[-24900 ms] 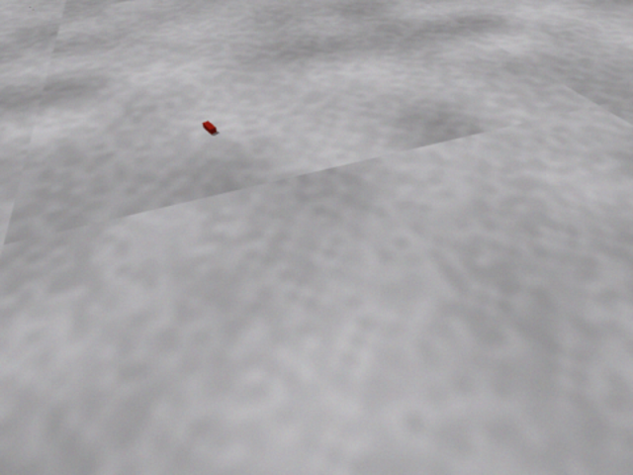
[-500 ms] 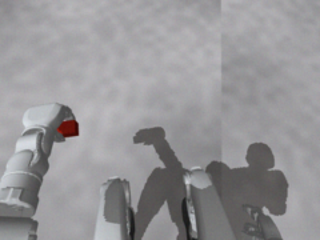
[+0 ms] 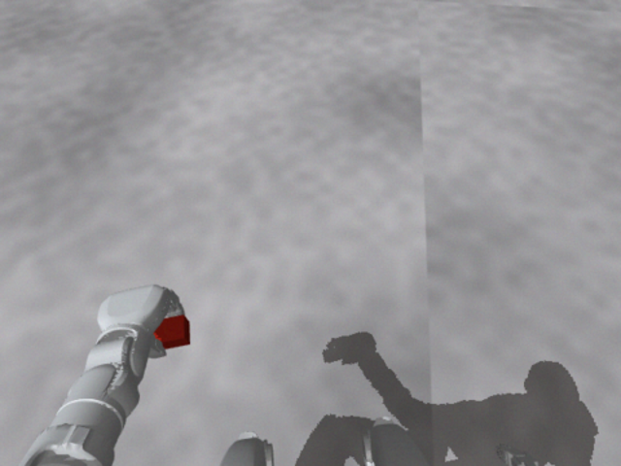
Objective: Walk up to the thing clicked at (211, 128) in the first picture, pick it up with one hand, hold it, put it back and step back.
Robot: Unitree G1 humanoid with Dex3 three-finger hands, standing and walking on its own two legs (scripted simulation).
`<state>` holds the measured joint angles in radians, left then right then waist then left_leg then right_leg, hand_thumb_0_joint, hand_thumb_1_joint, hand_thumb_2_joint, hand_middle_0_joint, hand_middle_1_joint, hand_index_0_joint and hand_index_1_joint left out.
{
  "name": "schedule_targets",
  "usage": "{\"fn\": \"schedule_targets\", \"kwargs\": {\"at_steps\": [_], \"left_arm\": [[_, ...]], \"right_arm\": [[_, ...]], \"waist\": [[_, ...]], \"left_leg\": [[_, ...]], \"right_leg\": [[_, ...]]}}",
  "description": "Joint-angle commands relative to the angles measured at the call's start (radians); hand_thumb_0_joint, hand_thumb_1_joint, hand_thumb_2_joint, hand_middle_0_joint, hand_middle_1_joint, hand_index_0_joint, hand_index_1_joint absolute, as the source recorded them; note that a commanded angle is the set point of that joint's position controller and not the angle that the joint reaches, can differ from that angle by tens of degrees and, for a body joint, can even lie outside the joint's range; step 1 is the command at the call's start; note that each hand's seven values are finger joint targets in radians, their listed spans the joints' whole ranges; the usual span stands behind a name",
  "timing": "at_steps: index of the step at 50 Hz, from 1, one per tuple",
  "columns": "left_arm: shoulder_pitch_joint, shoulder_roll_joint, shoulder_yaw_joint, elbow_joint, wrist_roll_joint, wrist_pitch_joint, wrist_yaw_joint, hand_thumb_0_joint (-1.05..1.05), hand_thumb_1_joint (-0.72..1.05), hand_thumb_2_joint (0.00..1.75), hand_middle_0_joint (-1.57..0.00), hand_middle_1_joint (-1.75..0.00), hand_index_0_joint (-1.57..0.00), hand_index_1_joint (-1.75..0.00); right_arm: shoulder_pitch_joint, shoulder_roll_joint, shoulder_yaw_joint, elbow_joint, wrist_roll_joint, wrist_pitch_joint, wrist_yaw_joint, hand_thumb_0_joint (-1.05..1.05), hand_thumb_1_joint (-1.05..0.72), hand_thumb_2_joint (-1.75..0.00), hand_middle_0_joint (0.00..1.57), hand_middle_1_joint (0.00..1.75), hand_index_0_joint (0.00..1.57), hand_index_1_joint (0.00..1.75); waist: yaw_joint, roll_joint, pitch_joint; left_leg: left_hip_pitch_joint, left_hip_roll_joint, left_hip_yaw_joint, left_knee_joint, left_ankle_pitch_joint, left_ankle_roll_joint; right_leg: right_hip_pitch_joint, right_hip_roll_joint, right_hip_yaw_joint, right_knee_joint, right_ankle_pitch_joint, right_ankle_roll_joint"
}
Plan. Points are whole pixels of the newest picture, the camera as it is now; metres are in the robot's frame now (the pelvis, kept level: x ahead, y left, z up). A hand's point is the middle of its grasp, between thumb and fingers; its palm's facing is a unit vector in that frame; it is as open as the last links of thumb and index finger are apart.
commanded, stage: lift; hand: left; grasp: from above
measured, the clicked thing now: (156, 335) +0.36 +0.23 -0.11
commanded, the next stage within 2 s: hold in 0.30 s
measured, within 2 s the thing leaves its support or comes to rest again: neither
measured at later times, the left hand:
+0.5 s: hand (140, 307) +0.35 +0.22 -0.01, palm faces -0.44 -0.08 -0.89, open 6.7 cm
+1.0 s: hand (129, 296) +0.35 +0.22 +0.03, palm faces -0.44 -0.06 -0.90, open 6.7 cm
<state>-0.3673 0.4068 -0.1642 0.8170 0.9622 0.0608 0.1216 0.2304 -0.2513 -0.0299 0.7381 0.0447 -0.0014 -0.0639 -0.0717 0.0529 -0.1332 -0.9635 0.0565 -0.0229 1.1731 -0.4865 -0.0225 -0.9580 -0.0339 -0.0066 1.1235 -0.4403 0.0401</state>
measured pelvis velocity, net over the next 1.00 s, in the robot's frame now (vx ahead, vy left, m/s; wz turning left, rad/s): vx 0.04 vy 0.00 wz -0.02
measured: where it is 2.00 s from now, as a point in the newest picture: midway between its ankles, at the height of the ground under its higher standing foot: outside the picture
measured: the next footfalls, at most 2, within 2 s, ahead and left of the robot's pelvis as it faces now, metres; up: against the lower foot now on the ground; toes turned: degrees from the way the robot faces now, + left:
none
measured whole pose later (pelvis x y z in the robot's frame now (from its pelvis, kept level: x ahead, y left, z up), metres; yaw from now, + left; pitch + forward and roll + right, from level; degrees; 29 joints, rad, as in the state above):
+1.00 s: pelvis +0.04 +0.00 +0.08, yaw -1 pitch +4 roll +0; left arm -0.30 0.37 -0.22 0.76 0.98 0.07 0.04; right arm 0.23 -0.25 -0.05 0.72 0.06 0.07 -0.03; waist -0.01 0.05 -0.06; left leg -0.39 0.05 0.04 0.63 -0.32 -0.02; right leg -0.41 -0.04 0.02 0.62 -0.29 0.04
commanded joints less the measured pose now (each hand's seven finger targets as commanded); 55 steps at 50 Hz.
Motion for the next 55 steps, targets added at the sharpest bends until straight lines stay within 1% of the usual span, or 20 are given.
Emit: {"fn": "schedule_targets", "kwargs": {"at_steps": [1, 2, 4, 8, 12, 13, 15, 17, 20, 23, 24, 26, 37, 38, 40, 42, 43, 45, 46, 55], "left_arm": [[-0.323, 0.195, 0.066, -0.159, 0.011, -0.005, 0.067, 0.00, 0.81, 0.12, -1.10, -0.25, -1.15, -0.19], [-0.284, 0.195, 0.069, -0.104, 0.023, 0.000, 0.071, 0.00, 0.81, 0.14, -1.10, -0.24, -1.15, -0.19], [-0.338, 0.204, 0.073, -0.143, 0.019, -0.005, 0.076, 0.00, 0.82, 0.15, -1.10, -0.26, -1.15, -0.21], [-0.301, 0.178, 0.056, -0.095, 0.026, 0.003, 0.078, 0.00, 0.83, 0.15, -1.12, -0.24, -1.16, -0.19], [-0.323, 0.164, 0.042, -0.130, 0.013, 0.008, 0.074, 0.00, 0.82, 0.19, -1.13, -0.24, -1.17, -0.20], [-0.310, 0.164, 0.043, -0.110, 0.014, 0.009, 0.070, 0.00, 0.81, 0.20, -1.12, -0.25, -1.16, -0.20], [-0.309, 0.184, 0.060, -0.127, 0.015, 0.005, 0.068, 0.00, 0.77, 0.19, -1.09, -0.24, -1.13, -0.20], [-0.293, 0.145, 0.032, -0.106, 0.021, 0.004, 0.062, 0.00, 0.78, 0.20, -1.10, -0.25, -1.13, -0.21], [-0.310, 0.158, 0.040, -0.141, 0.013, 0.002, 0.059, 0.00, 0.78, 0.18, -1.09, -0.25, -1.13, -0.21], [-0.298, 0.163, 0.037, -0.138, 0.026, -0.001, 0.049, 0.00, 0.76, 0.15, -1.08, -0.22, -1.12, -0.18], [-0.314, 0.187, 0.045, -0.165, 0.030, -0.003, 0.044, 0.00, 0.76, 0.16, -1.07, -0.25, -1.12, -0.20], [-0.302, 0.154, 0.028, -0.156, 0.028, -0.005, 0.031, 0.00, 0.74, 0.17, -1.06, -0.25, -1.10, -0.21], [-0.268, 0.157, 0.028, -0.184, 0.035, 0.001, -0.009, 0.00, 0.74, 0.17, -1.07, -0.23, -1.11, -0.19], [-0.288, 0.161, 0.030, -0.218, 0.035, -0.001, -0.012, 0.00, 0.75, 0.17, -1.07, -0.24, -1.11, -0.19], [-0.294, 0.160, 0.029, -0.223, 0.031, 0.000, -0.018, 0.00, 0.77, 0.15, -1.08, -0.22, -1.13, -0.17], [-0.290, 0.169, 0.031, -0.237, 0.033, 0.002, -0.020, 0.00, 0.76, 0.16, -1.07, -0.23, -1.12, -0.19], [-0.267, 0.159, 0.028, -0.205, 0.031, 0.006, -0.022, 0.00, 0.76, 0.14, -1.06, -0.23, -1.11, -0.18], [-0.277, 0.171, 0.032, -0.235, 0.030, 0.005, -0.025, 0.00, 0.78, 0.13, -1.08, -0.23, -1.13, -0.18], [-0.293, 0.164, 0.025, -0.248, 0.026, 0.004, -0.031, 0.00, 0.78, 0.13, -1.08, -0.24, -1.13, -0.19], [-0.260, 0.168, 0.028, -0.288, 0.021, 0.004, -0.054, 0.00, 0.78, 0.15, -1.11, -0.19, -1.14, -0.16]], "right_arm": [[0.039, -0.130, -0.048, -0.078, -0.004, -0.040, -0.014, 0.00, -0.89, -0.89, 0.20, 0.30, 0.20, 0.30], [0.038, -0.132, -0.051, -0.074, -0.005, -0.038, -0.012, 0.00, -0.89, -0.89, 0.20, 0.30, 0.20, 0.30], [0.033, -0.132, -0.054, -0.078, -0.008, -0.039, -0.010, 0.00, -0.89, -0.89, 0.20, 0.30, 0.20, 0.30], [0.025, -0.133, -0.054, -0.081, -0.007, -0.033, -0.002, 0.00, -0.89, -0.89, 0.20, 0.30, 0.20, 0.30], [0.013, -0.130, -0.059, -0.082, -0.006, -0.024, 0.002, 0.00, -0.89, -0.89, 0.20, 0.30, 0.20, 0.30], [0.020, -0.133, -0.059, -0.083, -0.005, -0.024, 0.003, 0.00, -0.88, -0.89, 0.20, 0.30, 0.20, 0.30], [0.018, -0.132, -0.062, -0.079, -0.006, -0.021, 0.005, 0.00, -0.89, -0.89, 0.20, 0.30, 0.20, 0.30], [0.016, -0.128, -0.060, -0.081, -0.005, -0.015, 0.007, 0.00, -0.89, -0.89, 0.20, 0.30, 0.20, 0.30], [0.005, -0.127, -0.063, -0.084, -0.003, -0.011, 0.010, 0.00, -0.89, -0.89, 0.20, 0.30, 0.20, 0.30], [0.005, -0.132, -0.066, -0.086, -0.001, -0.006, 0.012, 0.00, -0.89, -0.89, 0.20, 0.30, 0.20, 0.30], [-0.005, -0.134, -0.068, -0.091, 0.001, -0.003, 0.011, 0.00, -0.89, -0.89, 0.20, 0.30, 0.20, 0.30], [-0.001, -0.134, -0.068, -0.091, 0.002, 0.001, 0.013, 0.00, -0.89, -0.89, 0.20, 0.30, 0.20, 0.30], [-0.015, -0.139, -0.071, -0.117, 0.006, 0.024, 0.023, 0.00, -0.89, -0.89, 0.20, 0.30, 0.20, 0.30], [-0.020, -0.137, -0.072, -0.119, 0.006, 0.026, 0.024, 0.00, -0.89, -0.89, 0.20, 0.30, 0.20, 0.30], [-0.024, -0.137, -0.069, -0.126, 0.007, 0.028, 0.025, 0.00, -0.88, -0.89, 0.20, 0.30, 0.20, 0.30], [-0.038, -0.135, -0.067, -0.135, 0.008, 0.030, 0.024, 0.00, -0.89, -0.89, 0.20, 0.30, 0.20, 0.30], [-0.033, -0.138, -0.066, -0.133, 0.008, 0.031, 0.025, 0.00, -0.89, -0.89, 0.20, 0.30, 0.20, 0.30], [-0.047, -0.136, -0.066, -0.142, 0.008, 0.032, 0.025, 0.00, -0.89, -0.89, 0.20, 0.30, 0.20, 0.30], [-0.047, -0.136, -0.064, -0.144, 0.009, 0.031, 0.025, 0.00, -0.89, -0.89, 0.20, 0.30, 0.20, 0.30], [-0.078, -0.131, -0.056, -0.157, 0.009, 0.031, 0.022, 0.00, -0.89, -0.90, 0.20, 0.30, 0.20, 0.30]], "waist": [[-0.002, 0.016, -0.311], [0.002, -0.009, -0.292], [0.006, 0.018, -0.301], [0.008, -0.018, -0.257], [0.018, -0.015, -0.265], [0.008, -0.027, -0.262], [0.023, -0.017, -0.267], [0.019, -0.046, -0.240], [0.027, -0.010, -0.238], [0.026, -0.026, -0.235], [0.045, -0.006, -0.251], [0.029, -0.038, -0.238], [0.042, -0.027, -0.201], [0.053, -0.007, -0.214], [0.046, -0.021, -0.206], [0.057, -0.002, -0.201], [0.046, -0.027, -0.180], [0.063, -0.021, -0.176], [0.054, -0.024, -0.180], [0.067, -0.044, -0.158]], "left_leg": [[0.293, -0.053, 0.008, -0.266, 0.184, 0.025], [0.304, -0.053, 0.005, -0.281, 0.201, 0.025], [0.350, -0.055, 0.012, -0.311, 0.213, 0.023], [0.398, -0.059, 0.014, -0.368, 0.230, 0.024], [0.462, -0.063, 0.025, -0.413, 0.274, 0.025], [0.471, -0.064, 0.026, -0.416, 0.287, 0.026], [0.499, -0.065, 0.029, -0.437, 0.316, 0.022], [0.506, -0.066, 0.028, -0.455, 0.326, 0.026], [0.544, -0.066, 0.036, -0.489, 0.331, 0.020], [0.564, -0.066, 0.040, -0.508, 0.361, 0.021], [0.586, -0.068, 0.042, -0.517, 0.379, 0.020], [0.608, -0.064, 0.040, -0.529, 0.404, 0.020], [0.666, -0.063, 0.055, -0.579, 0.481, 0.017], [0.676, -0.061, 0.056, -0.585, 0.486, 0.015], [0.682, -0.060, 0.057, -0.592, 0.479, 0.018], [0.688, -0.063, 0.059, -0.602, 0.471, 0.016], [0.676, -0.060, 0.055, -0.604, 0.460, 0.019], [0.686, -0.061, 0.057, -0.620, 0.446, 0.017], [0.685, -0.061, 0.057, -0.621, 0.435, 0.020], [0.712, -0.063, 0.063, -0.654, 0.415, 0.025]], "right_leg": [[0.275, 0.054, 0.003, -0.250, 0.158, -0.045], [0.285, 0.055, -0.001, -0.261, 0.170, -0.046], [0.321, 0.054, 0.003, -0.293, 0.182, -0.043], [0.372, 0.050, 0.003, -0.349, 0.194, -0.042], [0.444, 0.049, 0.010, -0.404, 0.240, -0.037], [0.456, 0.050, 0.012, -0.415, 0.254, -0.035], [0.483, 0.051, 0.009, -0.424, 0.276, -0.036], [0.494, 0.051, 0.009, -0.446, 0.288, -0.034], [0.510, 0.053, 0.006, -0.471, 0.283, -0.038], [0.537, 0.055, 0.004, -0.483, 0.311, -0.038], [0.555, 0.054, 0.004, -0.490, 0.325, -0.038], [0.564, 0.058, 0.001, -0.496, 0.345, -0.038], [0.620, 0.062, -0.005, -0.533, 0.407, -0.041], [0.625, 0.064, -0.005, -0.535, 0.408, -0.043], [0.631, 0.064, -0.004, -0.542, 0.405, -0.042], [0.640, 0.061, -0.001, -0.553, 0.396, -0.042], [0.631, 0.064, -0.002, -0.557, 0.384, -0.041], [0.647, 0.062, -0.003, -0.570, 0.369, -0.042], [0.642, 0.062, 0.001, -0.573, 0.363, -0.040], [0.673, 0.057, 0.003, -0.608, 0.345, -0.037]]}}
